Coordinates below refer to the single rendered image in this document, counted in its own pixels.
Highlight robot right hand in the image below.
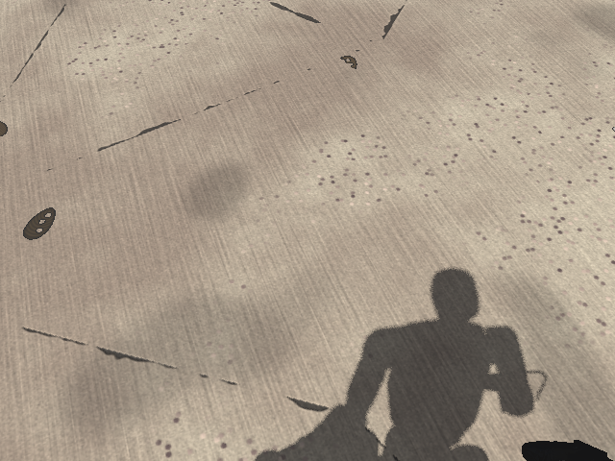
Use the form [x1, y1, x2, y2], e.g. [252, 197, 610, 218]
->
[522, 440, 613, 461]

